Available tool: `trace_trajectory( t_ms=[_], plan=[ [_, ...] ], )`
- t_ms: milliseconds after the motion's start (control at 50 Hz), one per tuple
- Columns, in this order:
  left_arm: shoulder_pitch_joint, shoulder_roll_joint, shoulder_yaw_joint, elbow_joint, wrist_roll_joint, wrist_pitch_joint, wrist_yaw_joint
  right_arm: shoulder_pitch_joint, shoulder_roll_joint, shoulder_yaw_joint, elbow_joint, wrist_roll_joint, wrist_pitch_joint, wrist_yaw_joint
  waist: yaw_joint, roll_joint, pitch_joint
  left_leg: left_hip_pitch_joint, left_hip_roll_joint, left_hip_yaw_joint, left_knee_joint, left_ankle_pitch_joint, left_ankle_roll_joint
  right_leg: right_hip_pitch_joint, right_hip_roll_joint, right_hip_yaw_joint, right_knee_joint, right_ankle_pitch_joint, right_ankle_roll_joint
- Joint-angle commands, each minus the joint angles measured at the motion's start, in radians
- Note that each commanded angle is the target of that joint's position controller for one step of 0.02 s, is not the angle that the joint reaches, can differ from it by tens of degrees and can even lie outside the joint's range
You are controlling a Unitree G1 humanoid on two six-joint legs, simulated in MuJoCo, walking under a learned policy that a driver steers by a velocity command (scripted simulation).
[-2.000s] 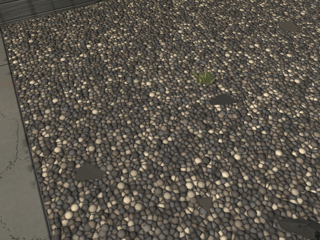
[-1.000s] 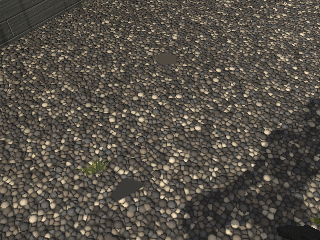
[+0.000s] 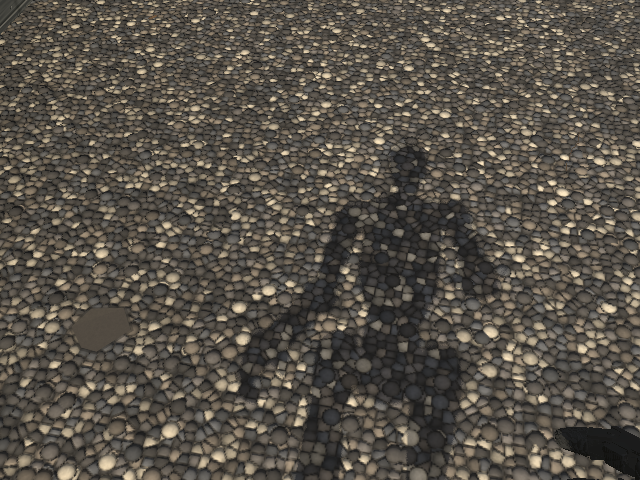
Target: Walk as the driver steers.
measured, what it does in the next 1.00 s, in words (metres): walks ahead: right foot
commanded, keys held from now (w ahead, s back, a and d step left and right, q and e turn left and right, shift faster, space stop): w+e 0.50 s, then w+q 0.50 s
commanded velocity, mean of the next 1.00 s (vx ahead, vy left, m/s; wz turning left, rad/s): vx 0.50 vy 0.00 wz -0.25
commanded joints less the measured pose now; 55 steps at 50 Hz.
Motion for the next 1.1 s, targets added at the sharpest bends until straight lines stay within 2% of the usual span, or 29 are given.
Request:
trace_trajectory(
  t_ms=[20,40,60,80,120,200,320,400,440,460,480,500,520,540,560,580,600,620,680,720,820,920,960,1000,1020,1040,1060,1080,1100],
  plan=[
    [0.089,0.031,-0.016,-0.108,-0.013,-0.025,-0.001,0.351,-0.259,-0.091,0.015,-0.002,0.0,-0.006,-0.134,0.342,-0.363,0.846,0.454,-0.745,-0.165,-0.37,0.262,-0.602,-0.013,-0.056,0.601,-0.126,0.025],
    [0.039,0.124,0.006,-0.091,-0.02,-0.024,-0.001,0.304,-0.175,-0.069,-0.004,0.012,0.005,-0.007,-0.151,0.203,-0.232,0.747,0.432,-0.699,-0.205,-0.523,0.231,-0.686,-0.08,-0.034,0.7,-0.063,0.036],
    [-0.054,0.148,0.014,-0.105,-0.012,-0.018,-0.001,0.261,-0.14,-0.059,-0.011,0.009,0.015,-0.013,-0.159,0.117,-0.123,0.624,0.394,-0.545,-0.213,-0.465,0.191,-0.694,-0.114,-0.076,0.718,0.016,0.042],
    [-0.101,0.138,0.015,-0.118,-0.002,-0.015,-0.002,0.217,-0.123,-0.051,-0.008,0.001,0.02,-0.015,-0.14,0.071,-0.047,0.5,0.35,-0.423,-0.236,-0.339,0.176,-0.668,-0.144,-0.096,0.681,0.076,0.046],
    [-0.105,0.1,0.017,-0.121,-0.004,-0.007,-0.009,0.179,-0.094,-0.041,0.005,-0.007,0.017,-0.018,-0.101,0.108,0.006,0.368,0.289,-0.262,-0.286,-0.189,0.159,-0.593,-0.194,-0.108,0.607,0.141,0.044],
    [-0.147,0.044,0.004,-0.147,-0.001,0.008,-0.014,0.191,-0.124,-0.057,0.039,0.004,0.003,-0.016,-0.096,0.086,0.023,0.348,0.291,-0.101,-0.349,-0.01,0.192,-0.616,-0.219,-0.133,0.489,0.223,0.06],
    [-0.295,0.016,-0.011,-0.177,-0.001,-0.009,-0.047,0.216,-0.169,-0.069,0.076,0.01,0.02,-0.024,-0.142,0.059,0.044,0.402,0.264,0.113,-0.356,0.126,0.157,-0.566,-0.205,-0.208,0.172,0.491,0.054],
    [-0.381,0.025,-0.01,-0.218,-0.005,-0.007,-0.069,0.262,-0.204,-0.081,0.107,0.031,0.041,-0.024,-0.155,0.059,0.075,0.5,0.301,0.168,-0.325,0.194,0.133,-0.544,-0.184,-0.254,0.053,0.439,0.016],
    [-0.357,0.055,0.006,-0.226,0.002,-0.003,-0.074,0.257,-0.233,-0.09,0.109,0.042,0.054,-0.028,-0.119,0.081,0.043,0.548,0.307,0.206,-0.22,0.483,0.114,-0.463,-0.134,-0.302,0.027,0.334,-0.022],
    [-0.297,0.082,0.021,-0.216,0.005,0.001,-0.072,0.253,-0.248,-0.094,0.108,0.046,0.061,-0.032,-0.077,0.095,-0.002,0.555,0.302,0.226,-0.111,0.649,0.103,-0.369,-0.095,-0.331,0.02,0.287,-0.046],
    [-0.156,0.121,0.046,-0.179,0.003,0.005,-0.068,0.238,-0.245,-0.092,0.104,0.051,0.069,-0.036,0.007,0.081,-0.075,0.505,0.275,0.259,0.076,0.72,0.079,-0.176,-0.05,-0.351,-0.037,0.324,-0.081],
    [0.03,0.188,0.082,-0.126,-0.001,0.013,-0.051,0.249,-0.212,-0.077,0.095,0.036,0.068,-0.041,0.09,0.027,-0.167,0.308,0.238,0.267,0.343,0.555,0.039,0.13,-0.064,-0.269,-0.062,0.35,-0.124],
    [0.032,0.297,0.093,-0.121,-0.012,0.009,-0.034,0.34,-0.059,-0.025,0.046,-0.017,0.05,-0.027,-0.013,-0.266,-0.234,-0.157,0.081,0.241,0.71,-0.38,-0.021,0.477,-0.352,0.248,-0.105,0.258,-0.278],
    [0.058,0.237,0.067,-0.153,-0.005,-0.009,-0.038,0.309,-0.103,-0.02,0.049,0.015,0.014,-0.014,0.031,-0.203,-0.422,-0.267,0.016,0.002,0.878,-0.537,-0.02,0.537,-0.476,0.595,-0.278,0.099,-0.37],
    [0.032,0.167,0.045,-0.131,0.009,-0.024,-0.044,0.211,-0.175,-0.042,0.034,0.063,-0.001,-0.006,0.057,-0.116,-0.284,-0.352,0.073,-0.023,0.888,-0.447,-0.002,0.456,-0.447,0.428,-0.296,0.164,-0.304],
    [-0.022,0.145,0.036,-0.125,0.008,-0.032,-0.044,0.178,-0.162,-0.034,0.025,0.064,-0.009,-0.007,0.025,-0.088,-0.183,-0.338,0.12,-0.013,0.815,-0.365,0.015,0.314,-0.409,0.281,-0.291,0.253,-0.263],
    [-0.095,0.11,0.022,-0.125,0.012,-0.037,-0.042,0.166,-0.157,-0.036,0.041,0.042,-0.007,-0.013,-0.013,-0.043,-0.12,-0.282,0.16,-0.011,0.743,-0.303,0.012,0.175,-0.372,0.174,-0.298,0.356,-0.228],
    [-0.14,0.079,0.01,-0.129,0.024,-0.043,-0.041,0.19,-0.162,-0.041,0.055,0.034,0.005,-0.011,-0.05,-0.062,-0.09,-0.211,0.183,-0.023,0.699,-0.258,0.009,0.076,-0.344,0.099,-0.325,0.447,-0.213],
    [-0.163,0.082,0.009,-0.102,0.03,-0.069,-0.039,0.249,-0.121,-0.037,0.086,0.035,0.048,-0.007,-0.093,-0.059,-0.054,-0.138,0.188,-0.023,0.64,-0.183,-0.015,-0.053,-0.33,-0.025,-0.414,0.528,-0.212],
    [-0.153,0.093,0.013,-0.074,0.038,-0.082,-0.033,0.203,-0.104,-0.034,0.076,0.033,0.062,-0.013,-0.083,-0.042,-0.003,-0.192,0.178,-0.043,0.564,-0.09,-0.033,-0.07,-0.321,-0.105,-0.453,0.542,-0.198],
    [-0.141,0.097,0.008,-0.035,0.037,-0.086,-0.018,0.096,-0.072,-0.026,0.051,0.031,0.051,0.003,-0.039,-0.048,0.045,-0.186,0.126,-0.017,0.267,0.204,-0.028,-0.036,-0.28,-0.277,-0.485,0.537,-0.127],
    [-0.061,0.117,0.017,0.026,0.022,-0.062,-0.011,-0.025,-0.047,-0.011,-0.013,0.029,0.046,0.036,0.015,-0.028,0.09,-0.265,0.104,0.03,0.117,0.159,0.017,0.162,-0.345,-0.325,-0.433,0.637,-0.111],
    [-0.062,0.131,0.022,0.035,0.016,-0.042,-0.005,-0.035,-0.056,-0.014,-0.04,0.027,0.046,0.051,0.002,-0.042,0.079,-0.267,0.08,0.068,0.096,0.053,0.046,0.235,-0.366,-0.342,-0.361,0.812,-0.095],
    [-0.086,0.162,0.03,0.028,0.014,-0.026,0.009,0.026,-0.089,-0.03,-0.048,0.025,0.053,0.056,-0.047,-0.089,0.008,-0.147,0.016,0.133,0.108,-0.06,0.085,0.263,-0.364,-0.372,-0.22,1.173,-0.068],
    [-0.096,0.173,0.032,0.025,0.015,-0.017,0.016,0.119,-0.123,-0.048,-0.034,0.025,0.058,0.053,-0.101,-0.103,-0.051,-0.023,-0.022,0.153,0.111,-0.094,0.109,0.248,-0.353,-0.388,-0.085,1.297,-0.051],
    [-0.114,0.171,0.028,0.02,0.011,-0.013,0.022,0.27,-0.174,-0.076,-0.003,0.027,0.06,0.04,-0.189,-0.081,-0.129,0.21,-0.052,0.139,0.05,-0.037,0.148,0.147,-0.317,-0.414,0.126,1.262,-0.018],
    [-0.084,0.127,0.009,0.001,0.031,-0.026,0.024,0.407,-0.262,-0.103,0.016,0.029,0.071,0.018,-0.231,0.058,-0.239,0.521,0.111,-0.12,0.037,0.014,0.217,-0.102,-0.258,-0.419,0.443,0.876,0.022],
    [0.003,0.007,-0.03,-0.033,0.044,-0.057,0.0,0.359,-0.303,-0.106,-0.008,0.037,0.065,0.016,-0.124,0.287,-0.349,0.847,0.347,-0.711,-0.095,-0.133,0.44,-0.535,-0.01,-0.289,0.812,-0.057,0.092],
    [-0.086,0.109,-0.011,-0.037,0.015,-0.098,-0.023,0.382,-0.221,-0.083,-0.016,0.032,0.063,0.017,-0.201,0.149,-0.399,0.881,0.344,-0.752,-0.179,-0.231,0.41,-0.641,-0.064,-0.095,0.862,-0.065,0.062]
  ],
)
